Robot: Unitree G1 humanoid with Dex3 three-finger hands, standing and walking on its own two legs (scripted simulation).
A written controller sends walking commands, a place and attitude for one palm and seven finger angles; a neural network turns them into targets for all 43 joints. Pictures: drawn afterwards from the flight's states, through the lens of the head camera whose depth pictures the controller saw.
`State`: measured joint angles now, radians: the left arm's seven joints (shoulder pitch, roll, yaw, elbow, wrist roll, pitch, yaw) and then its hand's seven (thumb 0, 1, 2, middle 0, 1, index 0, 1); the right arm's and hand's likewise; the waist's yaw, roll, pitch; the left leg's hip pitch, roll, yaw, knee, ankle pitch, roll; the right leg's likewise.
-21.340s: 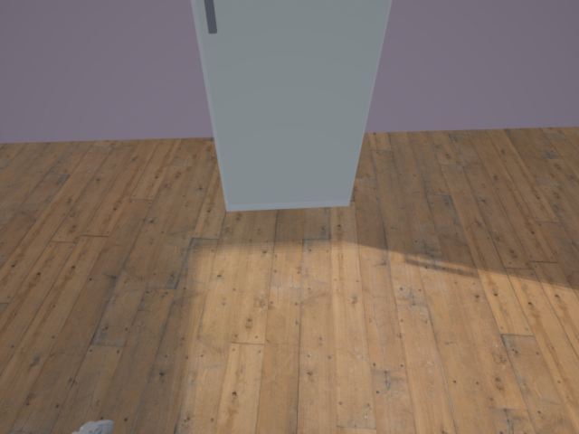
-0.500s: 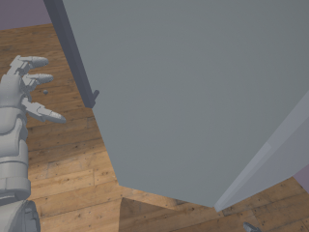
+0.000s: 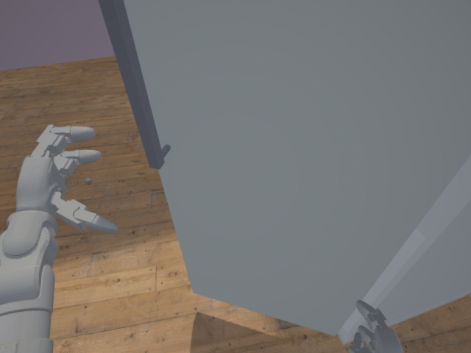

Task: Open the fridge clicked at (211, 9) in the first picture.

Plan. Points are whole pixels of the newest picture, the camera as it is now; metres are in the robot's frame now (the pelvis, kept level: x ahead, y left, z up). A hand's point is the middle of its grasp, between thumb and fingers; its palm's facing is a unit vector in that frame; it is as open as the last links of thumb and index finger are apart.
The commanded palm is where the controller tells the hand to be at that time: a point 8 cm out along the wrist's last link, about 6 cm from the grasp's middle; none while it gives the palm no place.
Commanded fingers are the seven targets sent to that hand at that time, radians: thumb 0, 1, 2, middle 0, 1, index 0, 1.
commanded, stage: slip the hand off the handle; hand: left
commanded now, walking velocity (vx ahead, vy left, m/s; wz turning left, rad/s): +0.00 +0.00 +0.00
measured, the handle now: (143, 85) +0.45 +0.21 +0.25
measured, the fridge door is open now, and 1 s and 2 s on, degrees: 55 55 55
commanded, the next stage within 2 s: draw the hand back to the body in 0.10 s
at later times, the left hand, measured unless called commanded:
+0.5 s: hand (78, 189) +0.27 +0.26 +0.19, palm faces +0.22 -0.97 -0.03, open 14.7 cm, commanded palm +0.22 +0.30 +0.18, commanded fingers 0.00 -0.55 0.20 -0.25 -1.15 -0.25 -1.15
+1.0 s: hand (48, 227) +0.22 +0.28 +0.16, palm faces +0.49 -0.81 -0.31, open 12.9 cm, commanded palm +0.17 +0.31 +0.18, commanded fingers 0.00 0.17 0.55 -0.22 -0.73 -0.22 -0.73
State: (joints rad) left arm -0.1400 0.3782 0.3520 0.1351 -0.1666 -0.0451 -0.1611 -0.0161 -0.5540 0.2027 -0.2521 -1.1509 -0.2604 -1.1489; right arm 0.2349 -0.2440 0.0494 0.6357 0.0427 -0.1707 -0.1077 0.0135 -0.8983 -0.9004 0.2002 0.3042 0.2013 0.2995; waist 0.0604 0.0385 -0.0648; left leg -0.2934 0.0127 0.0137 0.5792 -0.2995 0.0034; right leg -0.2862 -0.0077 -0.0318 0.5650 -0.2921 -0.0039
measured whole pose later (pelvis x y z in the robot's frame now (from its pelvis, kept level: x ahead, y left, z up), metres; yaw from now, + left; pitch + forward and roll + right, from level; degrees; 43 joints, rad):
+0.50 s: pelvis +0.00 -0.01 +0.00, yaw +1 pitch -2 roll +0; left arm -0.07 0.37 0.41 -0.01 -0.31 0.25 -0.22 -0.02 -0.55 0.20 -0.25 -1.15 -0.25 -1.15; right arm 0.21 -0.25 0.08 0.64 0.06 -0.24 -0.13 0.02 -0.90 -0.90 0.20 0.30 0.20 0.30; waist 0.07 0.05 -0.07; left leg -0.21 0.01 0.00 0.52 -0.28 0.00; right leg -0.20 -0.01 -0.04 0.51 -0.28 -0.01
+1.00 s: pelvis +0.00 +0.00 +0.01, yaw +1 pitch -4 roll +0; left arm 0.23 0.35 0.34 -0.21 -0.08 -0.02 0.09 -0.01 -0.17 0.39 -0.24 -0.92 -0.24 -0.92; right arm 0.21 -0.23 0.05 0.69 0.00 -0.18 -0.10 0.01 -0.90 -0.90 0.20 0.30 0.20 0.30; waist 0.09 0.04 0.01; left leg -0.15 0.00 0.00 0.46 -0.25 0.01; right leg -0.14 -0.02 -0.04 0.45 -0.25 0.00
